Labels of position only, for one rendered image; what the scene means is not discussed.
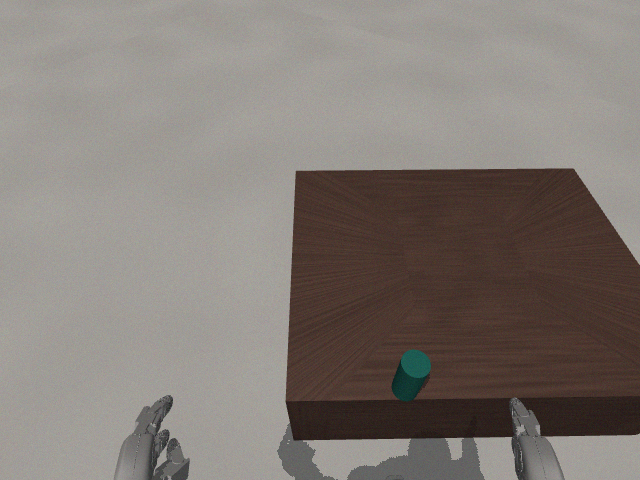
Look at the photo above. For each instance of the can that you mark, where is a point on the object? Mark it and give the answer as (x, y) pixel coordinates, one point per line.
(411, 373)

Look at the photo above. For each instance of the right robot hand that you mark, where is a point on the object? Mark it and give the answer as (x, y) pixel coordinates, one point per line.
(535, 458)

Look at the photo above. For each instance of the left robot hand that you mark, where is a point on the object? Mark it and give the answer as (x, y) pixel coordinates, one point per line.
(139, 452)

